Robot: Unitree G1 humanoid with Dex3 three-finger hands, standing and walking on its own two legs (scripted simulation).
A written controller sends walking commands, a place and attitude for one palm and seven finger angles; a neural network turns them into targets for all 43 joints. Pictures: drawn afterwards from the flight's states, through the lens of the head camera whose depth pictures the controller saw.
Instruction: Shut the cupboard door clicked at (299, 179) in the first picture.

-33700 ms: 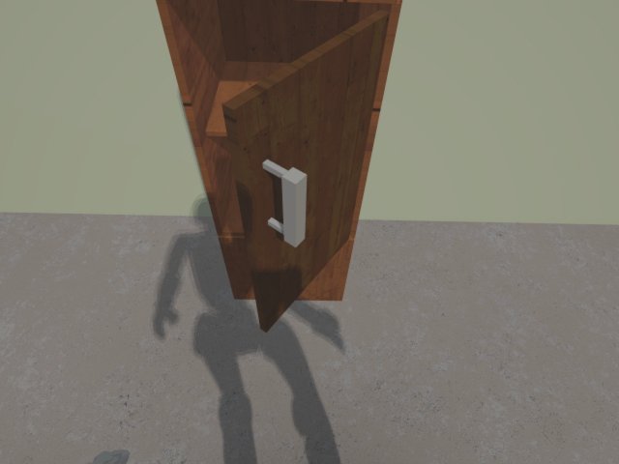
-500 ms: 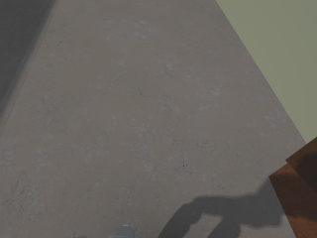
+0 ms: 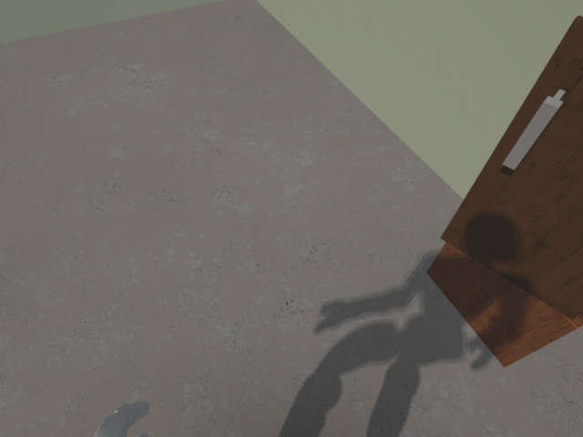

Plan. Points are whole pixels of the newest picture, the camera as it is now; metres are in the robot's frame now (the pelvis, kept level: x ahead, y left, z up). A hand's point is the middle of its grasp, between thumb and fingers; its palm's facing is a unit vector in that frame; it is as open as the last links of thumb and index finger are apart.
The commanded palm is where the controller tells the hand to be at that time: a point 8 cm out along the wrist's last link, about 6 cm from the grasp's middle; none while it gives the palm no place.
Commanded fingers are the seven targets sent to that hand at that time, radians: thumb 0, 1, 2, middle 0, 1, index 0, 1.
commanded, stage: turn to face it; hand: left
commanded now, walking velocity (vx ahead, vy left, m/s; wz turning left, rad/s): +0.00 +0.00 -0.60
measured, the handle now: (534, 130) +0.61 -0.42 +0.06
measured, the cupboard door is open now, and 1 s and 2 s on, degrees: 21 21 21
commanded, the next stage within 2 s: take the last steps up to it in 1.20 s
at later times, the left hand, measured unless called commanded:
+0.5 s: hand out of the picture +0.14 +0.19 -0.18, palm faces -0.21 -0.96 -0.20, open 7.4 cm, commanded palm none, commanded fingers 0.00 0.90 0.90 -0.20 -0.30 -0.20 -0.30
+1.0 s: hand (240, 370) +0.24 +0.10 -0.15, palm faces -0.52 -0.81 -0.28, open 7.4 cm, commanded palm none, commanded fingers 0.00 0.90 0.90 -0.20 -0.30 -0.20 -0.30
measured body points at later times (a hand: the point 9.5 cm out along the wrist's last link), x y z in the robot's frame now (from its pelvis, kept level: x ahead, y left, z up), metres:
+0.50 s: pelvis +0.03 +0.01 +0.00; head +0.08 +0.02 +0.44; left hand +0.15 +0.24 -0.16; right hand +0.08 -0.27 -0.12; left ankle +0.06 +0.12 -0.74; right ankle +0.00 -0.12 -0.73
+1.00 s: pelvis +0.04 -0.02 +0.00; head +0.06 -0.06 +0.44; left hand +0.26 +0.14 -0.13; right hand -0.06 -0.28 -0.16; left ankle +0.07 +0.11 -0.66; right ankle -0.02 -0.12 -0.73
